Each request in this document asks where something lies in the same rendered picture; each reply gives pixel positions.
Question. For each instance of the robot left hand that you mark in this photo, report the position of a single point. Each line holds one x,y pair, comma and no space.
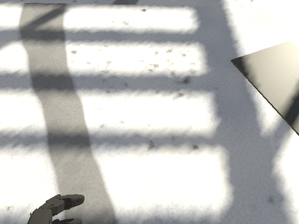
54,206

